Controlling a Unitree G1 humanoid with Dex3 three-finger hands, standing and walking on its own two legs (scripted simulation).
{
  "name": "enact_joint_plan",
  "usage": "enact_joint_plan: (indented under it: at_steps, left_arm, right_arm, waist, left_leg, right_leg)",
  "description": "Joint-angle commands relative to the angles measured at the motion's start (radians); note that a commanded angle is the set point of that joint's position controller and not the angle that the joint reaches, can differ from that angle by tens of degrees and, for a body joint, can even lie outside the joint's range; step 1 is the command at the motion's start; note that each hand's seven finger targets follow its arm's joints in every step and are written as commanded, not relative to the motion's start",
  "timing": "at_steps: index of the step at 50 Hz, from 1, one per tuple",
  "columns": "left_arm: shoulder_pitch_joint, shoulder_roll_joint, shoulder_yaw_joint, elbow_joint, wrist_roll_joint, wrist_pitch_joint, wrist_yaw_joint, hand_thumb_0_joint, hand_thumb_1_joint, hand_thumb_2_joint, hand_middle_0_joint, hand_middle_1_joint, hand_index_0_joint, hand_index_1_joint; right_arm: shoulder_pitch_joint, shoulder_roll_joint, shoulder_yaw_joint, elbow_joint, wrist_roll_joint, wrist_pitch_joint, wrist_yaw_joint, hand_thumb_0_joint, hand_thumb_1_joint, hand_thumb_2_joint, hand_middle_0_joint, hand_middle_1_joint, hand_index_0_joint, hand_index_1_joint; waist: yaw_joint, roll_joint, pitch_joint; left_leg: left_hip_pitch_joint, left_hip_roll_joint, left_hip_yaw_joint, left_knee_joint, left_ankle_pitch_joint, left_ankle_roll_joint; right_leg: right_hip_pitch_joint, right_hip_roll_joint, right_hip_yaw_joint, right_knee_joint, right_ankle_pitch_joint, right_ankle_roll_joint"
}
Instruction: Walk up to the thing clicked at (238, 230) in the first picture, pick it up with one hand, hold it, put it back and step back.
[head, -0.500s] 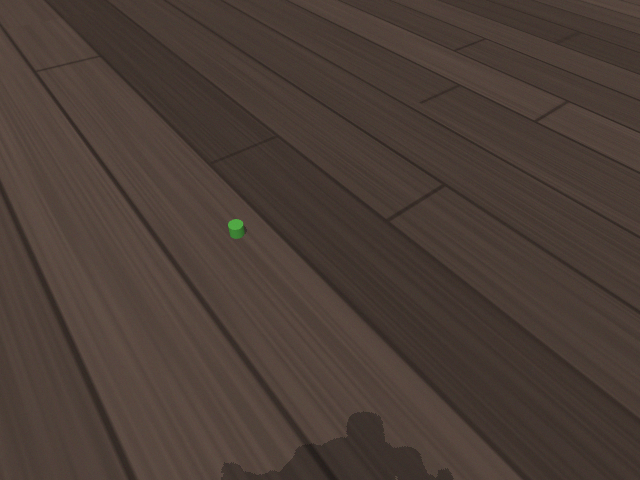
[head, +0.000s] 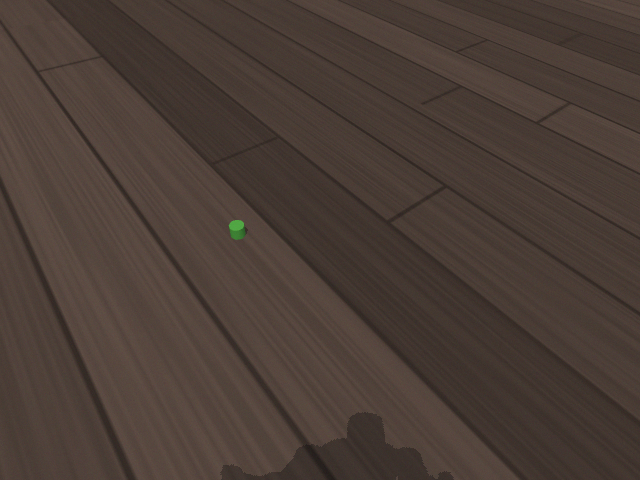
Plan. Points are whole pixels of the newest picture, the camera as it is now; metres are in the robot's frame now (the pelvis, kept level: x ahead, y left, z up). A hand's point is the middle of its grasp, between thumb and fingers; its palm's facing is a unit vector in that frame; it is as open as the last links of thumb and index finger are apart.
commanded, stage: stand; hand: left
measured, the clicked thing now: (237, 229) +1.20 +0.34 -0.75
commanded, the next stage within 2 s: walk up in 0.62 s
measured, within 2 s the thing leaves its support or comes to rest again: neither
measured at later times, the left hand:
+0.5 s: hand out of the picture +0.08 +0.25 -0.16, palm faces -0.04 -0.94 -0.34, open 7.3 cm
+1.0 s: hand out of the picture +0.07 +0.34 -0.18, palm faces +0.08 -0.92 -0.38, open 7.4 cm
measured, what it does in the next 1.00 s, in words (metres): walks ahead: left foot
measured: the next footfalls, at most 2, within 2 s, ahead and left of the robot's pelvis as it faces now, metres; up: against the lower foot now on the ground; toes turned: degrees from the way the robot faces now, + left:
left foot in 0.96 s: +0.20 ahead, +0.18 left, +0.00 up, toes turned +7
right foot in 1.46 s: +0.46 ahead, -0.07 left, +0.00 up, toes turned +0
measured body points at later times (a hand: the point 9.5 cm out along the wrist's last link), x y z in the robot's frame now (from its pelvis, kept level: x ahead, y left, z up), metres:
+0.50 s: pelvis +0.00 +0.00 +0.00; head +0.02 +0.00 +0.45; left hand +0.08 +0.30 -0.13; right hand +0.08 -0.30 -0.14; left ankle +0.00 +0.12 -0.75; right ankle +0.00 -0.12 -0.75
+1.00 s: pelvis +0.09 +0.05 -0.02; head +0.11 +0.07 +0.42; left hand +0.06 +0.39 -0.15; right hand +0.21 -0.28 -0.12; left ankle +0.17 +0.18 -0.75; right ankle +0.00 -0.12 -0.75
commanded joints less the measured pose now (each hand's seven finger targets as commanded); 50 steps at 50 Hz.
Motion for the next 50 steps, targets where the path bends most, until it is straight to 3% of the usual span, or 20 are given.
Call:
enact_joint_plan:
  at_steps: [1, 12, 17, 30, 31, 32, 33, 34, 35, 36, 37, 38, 39, 40, 43, 45, 47, 48, 49, 50]
  left_arm:
    - [-0.036, 0.212, 0.043, -0.059, -0.003, -0.022, 0.013, 0.0, 0.9, 0.9, -0.2, -0.3, -0.2, -0.3]
    - [-0.026, 0.207, 0.046, -0.056, -0.004, -0.019, 0.011, 0.0, 0.9, 0.9, -0.2, -0.3, -0.2, -0.3]
    - [-0.034, 0.209, 0.046, -0.059, -0.004, -0.02, 0.011, 0.0, 0.9, 0.9, -0.2, -0.3, -0.2, -0.3]
    - [-0.028, 0.214, 0.047, -0.058, -0.003, -0.019, 0.012, 0.0, 0.9, 0.9, -0.2, -0.3, -0.2, -0.3]
    - [0.033, 0.305, 0.11, -0.107, 0.008, -0.035, -0.016, 0.0, 0.9, 0.9, -0.2, -0.3, -0.2, -0.3]
    - [0.036, 0.297, 0.113, -0.106, 0.018, -0.036, -0.024, 0.0, 0.9, 0.9, -0.2, -0.3, -0.2, -0.3]
    - [0.024, 0.283, 0.116, -0.118, 0.023, -0.038, -0.029, 0.0, 0.9, 0.9, -0.2, -0.3, -0.2, -0.3]
    - [0.031, 0.276, 0.121, -0.129, 0.025, -0.039, -0.036, 0.0, 0.9, 0.9, -0.2, -0.3, -0.2, -0.3]
    - [0.064, 0.276, 0.126, -0.134, 0.023, -0.044, -0.037, 0.0, 0.9, 0.9, -0.2, -0.3, -0.2, -0.3]
    - [0.113, 0.283, 0.132, -0.126, 0.022, -0.051, -0.036, 0.0, 0.9, 0.9, -0.2, -0.3, -0.2, -0.3]
    - [0.201, 0.331, 0.149, -0.105, 0.024, -0.06, -0.033, 0.0, 0.9, 0.9, -0.2, -0.3, -0.2, -0.3]
    - [0.245, 0.368, 0.161, -0.118, 0.032, -0.068, -0.027, 0.0, 0.9, 0.9, -0.2, -0.3, -0.2, -0.3]
    - [0.207, 0.372, 0.166, -0.144, 0.029, -0.07, -0.025, 0.0, 0.9, 0.9, -0.2, -0.3, -0.2, -0.3]
    - [0.163, 0.372, 0.169, -0.168, 0.027, -0.068, -0.025, 0.0, 0.9, 0.9, -0.2, -0.3, -0.2, -0.3]
    - [0.052, 0.352, 0.157, -0.221, 0.027, -0.072, -0.032, 0.0, 0.9, 0.9, -0.2, -0.3, -0.2, -0.3]
    - [0.039, 0.343, 0.149, -0.242, 0.022, -0.071, -0.037, 0.0, 0.9, 0.9, -0.2, -0.3, -0.2, -0.3]
    - [0.039, 0.328, 0.141, -0.246, 0.009, -0.064, -0.042, 0.0, 0.9, 0.9, -0.2, -0.3, -0.2, -0.3]
    - [0.048, 0.313, 0.135, -0.248, 0.004, -0.063, -0.045, 0.0, 0.9, 0.9, -0.2, -0.3, -0.2, -0.3]
    - [0.086, 0.278, 0.124, -0.255, 0.009, -0.059, -0.047, 0.0, 0.9, 0.9, -0.2, -0.3, -0.2, -0.3]
    - [0.149, 0.212, 0.105, -0.256, 0.004, -0.053, -0.047, 0.0, 0.9, 0.9, -0.2, -0.3, -0.2, -0.3]
  right_arm:
    - [-0.042, -0.212, -0.044, -0.06, 0.0, -0.026, -0.017, 0.0, -0.9, -0.9, 0.2, 0.3, 0.2, 0.3]
    - [-0.036, -0.216, -0.044, -0.056, -0.001, -0.024, -0.018, 0.0, -0.9, -0.9, 0.2, 0.3, 0.2, 0.3]
    - [-0.037, -0.215, -0.044, -0.06, -0.001, -0.027, -0.018, 0.0, -0.9, -0.9, 0.2, 0.3, 0.2, 0.3]
    - [-0.031, -0.213, -0.042, -0.059, -0.001, -0.025, -0.018, 0.0, -0.9, -0.9, 0.2, 0.3, 0.2, 0.3]
    - [0.043, -0.293, -0.102, -0.112, -0.014, -0.036, 0.009, 0.0, -0.9, -0.9, 0.2, 0.3, 0.2, 0.3]
    - [0.037, -0.299, -0.109, -0.115, -0.024, -0.033, 0.021, 0.0, -0.9, -0.9, 0.2, 0.3, 0.2, 0.3]
    - [0.023, -0.296, -0.109, -0.126, -0.026, -0.03, 0.026, 0.0, -0.9, -0.9, 0.2, 0.3, 0.2, 0.3]
    - [-0.011, -0.284, -0.11, -0.15, -0.027, -0.03, 0.031, 0.0, -0.9, -0.9, 0.2, 0.3, 0.2, 0.3]
    - [-0.041, -0.27, -0.111, -0.175, -0.028, -0.031, 0.036, 0.0, -0.9, -0.9, 0.2, 0.3, 0.2, 0.3]
    - [-0.077, -0.246, -0.11, -0.201, -0.028, -0.036, 0.039, 0.0, -0.9, -0.9, 0.2, 0.3, 0.2, 0.3]
    - [-0.126, -0.217, -0.105, -0.227, -0.025, -0.04, 0.041, 0.0, -0.9, -0.9, 0.2, 0.3, 0.2, 0.3]
    - [-0.143, -0.207, -0.103, -0.245, -0.031, -0.043, 0.035, 0.0, -0.9, -0.9, 0.2, 0.3, 0.2, 0.3]
    - [-0.104, -0.228, -0.108, -0.243, -0.029, -0.047, 0.033, 0.0, -0.9, -0.9, 0.2, 0.3, 0.2, 0.3]
    - [-0.074, -0.248, -0.114, -0.243, -0.026, -0.048, 0.037, 0.0, -0.9, -0.9, 0.2, 0.3, 0.2, 0.3]
    - [-0.001, -0.252, -0.128, -0.232, -0.021, -0.057, 0.058, 0.0, -0.9, -0.9, 0.2, 0.3, 0.2, 0.3]
    - [0.037, -0.247, -0.133, -0.228, -0.019, -0.06, 0.066, 0.0, -0.9, -0.9, 0.2, 0.3, 0.2, 0.3]
    - [0.121, -0.227, -0.145, -0.211, -0.022, -0.061, 0.067, 0.0, -0.9, -0.9, 0.2, 0.3, 0.2, 0.3]
    - [0.191, -0.236, -0.157, -0.191, -0.025, -0.056, 0.061, 0.0, -0.9, -0.9, 0.2, 0.3, 0.2, 0.3]
    - [0.312, -0.273, -0.177, -0.165, -0.029, -0.056, 0.05, 0.0, -0.9, -0.9, 0.2, 0.3, 0.2, 0.3]
    - [0.409, -0.345, -0.202, -0.159, -0.043, -0.058, 0.038, 0.0, -0.9, -0.9, 0.2, 0.3, 0.2, 0.3]
  waist:
    - [0.001, -0.009, -0.097]
    - [0.006, 0.004, -0.067]
    - [0.003, -0.004, -0.085]
    - [0.003, -0.015, -0.092]
    - [0.007, -0.009, -0.174]
    - [0.016, 0.025, -0.076]
    - [0.02, 0.039, -0.019]
    - [0.031, 0.024, 0.037]
    - [0.051, -0.008, 0.073]
    - [0.085, -0.043, 0.083]
    - [0.131, -0.166, 0.068]
    - [0.157, -0.17, 0.076]
    - [0.129, -0.099, 0.061]
    - [0.101, -0.073, 0.048]
    - [0.036, -0.143, 0.061]
    - [0.017, -0.15, 0.041]
    - [-0.031, -0.111, 0.008]
    - [-0.066, -0.07, -0.029]
    - [-0.119, 0.041, -0.106]
    - [-0.155, 0.245, -0.153]
  left_leg:
    - [0.034, 0.129, -0.099, -0.045, 0.184, 0.023]
    - [0.005, 0.124, -0.096, -0.063, 0.109, 0.022]
    - [0.023, 0.128, -0.1, -0.055, 0.163, 0.023]
    - [0.037, 0.129, -0.099, -0.056, 0.175, 0.023]
    - [0.02, 0.09, -0.134, 0.017, -0.342, 0.102]
    - [-0.089, 0.106, -0.178, 0.008, -0.515, 0.122]
    - [-0.16, 0.115, -0.196, -0.001, -0.55, 0.125]
    - [-0.223, 0.117, -0.209, 0.015, -0.551, 0.129]
    - [-0.287, 0.111, -0.203, 0.061, -0.49, 0.121]
    - [-0.381, 0.071, -0.153, 0.153, -0.375, 0.093]
    - [-0.554, -0.008, -0.013, 0.336, -0.262, 0.051]
    - [-0.667, 0.008, -0.037, 0.483, -0.306, 0.036]
    - [-0.671, 0.043, -0.078, 0.506, -0.302, 0.03]
    - [-0.615, 0.075, -0.094, 0.498, -0.294, 0.029]
    - [-0.43, 0.118, -0.068, 0.369, -0.254, 0.021]
    - [-0.301, 0.089, -0.016, 0.278, -0.141, 0.017]
    - [-0.058, 0.025, 0.073, 0.171, 0.062, 0.011]
    - [0.098, -0.015, 0.116, 0.193, 0.084, 0.023]
    - [0.28, -0.019, 0.087, 0.199, 0.019, 0.05]
    - [0.381, 0.117, -0.14, 0.098, -0.232, 0.115]
  right_leg:
    - [0.016, -0.12, 0.086, -0.038, 0.146, -0.034]
    - [0.006, -0.119, 0.09, -0.056, 0.081, -0.034]
    - [0.019, -0.122, 0.09, -0.047, 0.118, -0.034]
    - [0.022, -0.122, 0.086, -0.044, 0.131, -0.034]
    - [0.053, -0.058, 0.044, 0.061, -0.323, -0.065]
    - [-0.04, -0.069, 0.069, 0.107, -0.46, -0.08]
    - [-0.08, -0.071, 0.081, 0.115, -0.49, -0.085]
    - [-0.12, -0.081, 0.104, 0.111, -0.507, -0.094]
    - [-0.102, -0.107, 0.146, 0.077, -0.499, -0.111]
    - [-0.006, -0.157, 0.227, 0.009, -0.469, -0.141]
    - [0.198, -0.257, 0.369, -0.141, -0.498, -0.201]
    - [0.271, -0.399, 0.504, -0.209, -0.402, -0.266]
    - [0.302, -0.425, 0.502, -0.192, -0.308, -0.289]
    - [0.261, -0.409, 0.47, -0.185, -0.334, -0.288]
    - [0.105, -0.32, 0.246, -0.156, -0.286, -0.239]
    - [0.036, -0.255, 0.124, -0.092, -0.162, -0.2]
    - [-0.108, -0.179, -0.012, 0.062, -0.018, -0.147]
    - [-0.196, -0.149, -0.058, 0.162, 0.062, -0.131]
    - [-0.293, -0.108, -0.087, 0.388, 0.09, -0.114]
    - [-0.463, -0.014, -0.116, 0.674, -0.177, -0.075]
